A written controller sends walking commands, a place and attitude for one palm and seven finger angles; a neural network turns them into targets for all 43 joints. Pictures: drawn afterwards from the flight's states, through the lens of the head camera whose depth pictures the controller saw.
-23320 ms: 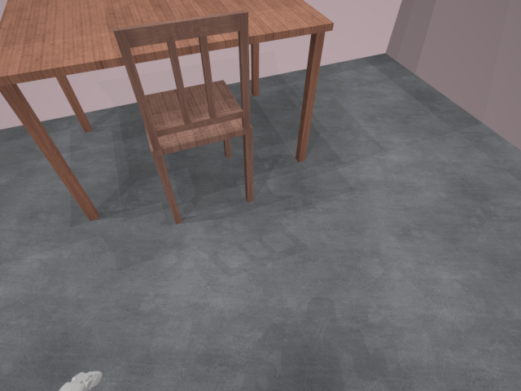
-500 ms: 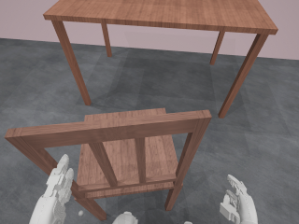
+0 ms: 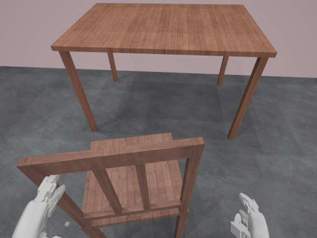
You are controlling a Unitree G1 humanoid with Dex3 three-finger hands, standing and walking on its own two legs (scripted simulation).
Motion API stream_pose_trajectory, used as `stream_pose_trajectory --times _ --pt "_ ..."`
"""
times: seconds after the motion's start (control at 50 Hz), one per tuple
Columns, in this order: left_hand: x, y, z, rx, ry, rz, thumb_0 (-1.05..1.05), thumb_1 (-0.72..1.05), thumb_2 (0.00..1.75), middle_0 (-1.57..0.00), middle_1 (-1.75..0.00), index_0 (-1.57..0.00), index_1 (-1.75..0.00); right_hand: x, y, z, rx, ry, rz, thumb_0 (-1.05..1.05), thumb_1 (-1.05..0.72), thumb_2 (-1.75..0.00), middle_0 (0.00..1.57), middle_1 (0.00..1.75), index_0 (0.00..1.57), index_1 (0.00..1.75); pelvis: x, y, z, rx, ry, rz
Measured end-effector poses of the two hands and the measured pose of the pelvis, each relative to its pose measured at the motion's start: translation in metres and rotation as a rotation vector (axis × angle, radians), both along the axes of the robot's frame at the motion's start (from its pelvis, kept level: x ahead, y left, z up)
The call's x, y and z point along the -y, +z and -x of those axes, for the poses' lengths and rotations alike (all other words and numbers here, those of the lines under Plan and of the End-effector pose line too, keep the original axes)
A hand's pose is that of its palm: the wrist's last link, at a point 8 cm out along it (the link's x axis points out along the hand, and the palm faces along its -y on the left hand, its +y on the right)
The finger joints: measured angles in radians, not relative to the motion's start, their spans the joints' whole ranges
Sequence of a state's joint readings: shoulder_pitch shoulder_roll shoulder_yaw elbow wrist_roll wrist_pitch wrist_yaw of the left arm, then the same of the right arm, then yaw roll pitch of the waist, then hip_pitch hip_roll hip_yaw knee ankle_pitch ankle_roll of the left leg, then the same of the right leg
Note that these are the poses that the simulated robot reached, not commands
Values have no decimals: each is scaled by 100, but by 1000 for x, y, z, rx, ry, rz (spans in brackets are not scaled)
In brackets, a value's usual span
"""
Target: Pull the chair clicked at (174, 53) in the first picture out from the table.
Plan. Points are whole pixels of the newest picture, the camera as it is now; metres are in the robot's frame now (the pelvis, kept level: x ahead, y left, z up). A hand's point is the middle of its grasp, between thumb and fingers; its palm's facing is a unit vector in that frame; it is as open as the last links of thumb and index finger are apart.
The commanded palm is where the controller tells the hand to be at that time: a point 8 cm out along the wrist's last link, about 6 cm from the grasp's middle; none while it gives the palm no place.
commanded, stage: draw the hand back to the body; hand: left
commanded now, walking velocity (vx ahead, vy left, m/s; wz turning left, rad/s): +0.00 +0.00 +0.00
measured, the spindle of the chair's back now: (109, 192) +0.25 +0.16 -0.05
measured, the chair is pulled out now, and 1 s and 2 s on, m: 0.60 0.60 0.60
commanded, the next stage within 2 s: step back with the hand held close in 0.86 s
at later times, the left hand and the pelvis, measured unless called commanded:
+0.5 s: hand (47, 212) +0.16 +0.24 +0.08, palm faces +0.20 -0.83 -0.52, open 7.9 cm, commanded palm +0.16 +0.30 +0.21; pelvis +0.02 -0.01 +0.03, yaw +1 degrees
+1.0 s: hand (47, 214) +0.15 +0.24 +0.08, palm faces +0.21 -0.81 -0.54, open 6.4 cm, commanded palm +0.15 +0.28 +0.21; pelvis +0.02 -0.02 +0.03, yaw +1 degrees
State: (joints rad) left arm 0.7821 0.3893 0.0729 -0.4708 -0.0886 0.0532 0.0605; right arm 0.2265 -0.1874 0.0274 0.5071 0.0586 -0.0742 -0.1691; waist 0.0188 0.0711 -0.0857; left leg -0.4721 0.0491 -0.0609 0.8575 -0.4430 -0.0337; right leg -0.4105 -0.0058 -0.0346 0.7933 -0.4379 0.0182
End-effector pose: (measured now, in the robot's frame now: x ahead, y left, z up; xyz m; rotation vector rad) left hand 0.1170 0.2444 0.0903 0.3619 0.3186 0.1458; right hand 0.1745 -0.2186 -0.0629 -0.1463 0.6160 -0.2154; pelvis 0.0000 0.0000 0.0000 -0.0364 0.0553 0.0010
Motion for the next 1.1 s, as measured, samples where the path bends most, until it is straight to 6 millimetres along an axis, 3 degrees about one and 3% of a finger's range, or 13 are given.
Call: stream_pose_trajectory --times 0.24,0.6,1.0,1.1 --pt "-20 12 -8 -80 134 -70 -1 16 55 -29 -23 -22 -17 -3 12 -17 12 93 5 1 -90 -90 20 30 20 30 5 20 -13 78 6 -17" --pt "-33 25 -12 -146 217 -164 0 78 84 -21 -28 -44 -32 -2 12 -44 30 188 -8 1 -90 -90 20 30 20 30 14 27 -26 111 23 -34" --pt "-27 26 -6 -139 219 -170 1 89 90 -21 -30 -43 -36 4 6 -30 12 195 -18 1 -90 -90 20 30 20 30 19 27 -18 118 26 -37" --pt "-34 27 -7 -136 174 -154 1 89 90 -21 -30 -45 -35 9 9 -21 -51 159 -13 1 -90 -90 20 30 20 30 20 30 -6 120 21 -27"
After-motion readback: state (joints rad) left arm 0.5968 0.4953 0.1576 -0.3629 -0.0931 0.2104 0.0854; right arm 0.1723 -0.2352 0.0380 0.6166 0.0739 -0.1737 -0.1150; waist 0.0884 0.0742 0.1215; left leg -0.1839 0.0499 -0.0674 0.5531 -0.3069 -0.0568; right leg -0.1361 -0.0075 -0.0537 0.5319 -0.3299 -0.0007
